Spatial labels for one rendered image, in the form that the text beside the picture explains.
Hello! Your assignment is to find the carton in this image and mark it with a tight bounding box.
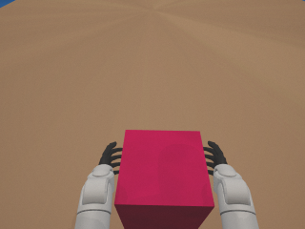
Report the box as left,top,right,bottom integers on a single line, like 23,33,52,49
114,130,214,229

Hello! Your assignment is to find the right robot forearm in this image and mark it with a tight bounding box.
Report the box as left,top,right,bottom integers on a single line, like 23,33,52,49
213,164,259,229

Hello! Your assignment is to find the left robot forearm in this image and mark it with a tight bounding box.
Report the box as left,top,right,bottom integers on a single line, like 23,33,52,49
74,164,114,229

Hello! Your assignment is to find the left robot hand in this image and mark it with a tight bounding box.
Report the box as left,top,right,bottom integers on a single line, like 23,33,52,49
98,141,123,175

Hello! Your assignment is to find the right robot hand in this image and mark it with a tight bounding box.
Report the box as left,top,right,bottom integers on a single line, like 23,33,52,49
203,140,228,176

